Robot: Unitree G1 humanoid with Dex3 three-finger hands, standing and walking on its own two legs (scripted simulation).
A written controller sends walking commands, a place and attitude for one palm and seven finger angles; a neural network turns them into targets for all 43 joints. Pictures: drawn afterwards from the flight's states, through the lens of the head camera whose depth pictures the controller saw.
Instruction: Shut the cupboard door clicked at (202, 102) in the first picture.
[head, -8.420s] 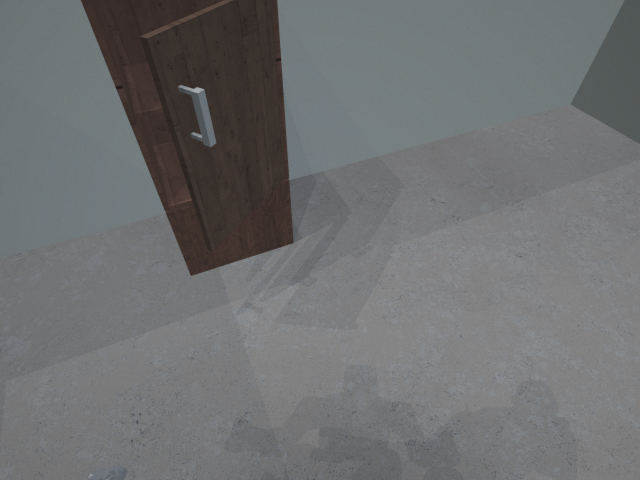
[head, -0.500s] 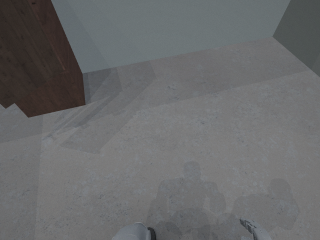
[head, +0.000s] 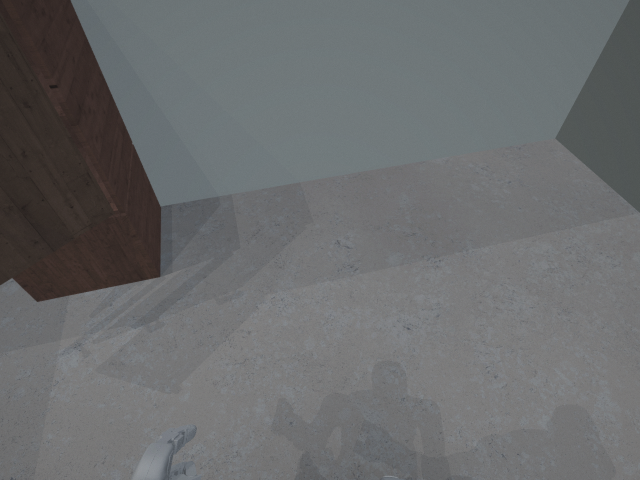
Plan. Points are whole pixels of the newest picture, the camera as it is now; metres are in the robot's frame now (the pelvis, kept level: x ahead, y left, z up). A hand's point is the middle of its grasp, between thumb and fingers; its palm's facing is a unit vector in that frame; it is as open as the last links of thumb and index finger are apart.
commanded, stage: walk to a spot facing it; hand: left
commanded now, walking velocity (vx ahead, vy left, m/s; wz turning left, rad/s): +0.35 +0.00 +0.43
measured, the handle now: out of the picture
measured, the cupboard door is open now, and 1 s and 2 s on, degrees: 37 37 37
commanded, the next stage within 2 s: turn to face it in 0.54 s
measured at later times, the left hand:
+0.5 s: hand out of the picture +0.06 +0.19 -0.18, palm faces +0.35 -0.91 -0.20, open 7.3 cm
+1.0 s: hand (150, 329) +0.39 +0.30 -0.14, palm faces +0.44 -0.87 -0.23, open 7.4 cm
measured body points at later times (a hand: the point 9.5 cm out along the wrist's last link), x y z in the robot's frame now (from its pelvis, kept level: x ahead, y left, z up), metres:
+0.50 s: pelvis +0.20 +0.04 -0.01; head +0.22 +0.06 +0.44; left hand +0.05 +0.24 -0.16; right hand +0.40 -0.16 -0.13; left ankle +0.27 +0.16 -0.73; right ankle +0.10 -0.12 -0.73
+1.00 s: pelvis +0.35 +0.07 +0.00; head +0.37 +0.07 +0.45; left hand +0.37 +0.34 -0.12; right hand +0.45 -0.15 -0.16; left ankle +0.27 +0.16 -0.73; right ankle +0.45 -0.01 -0.72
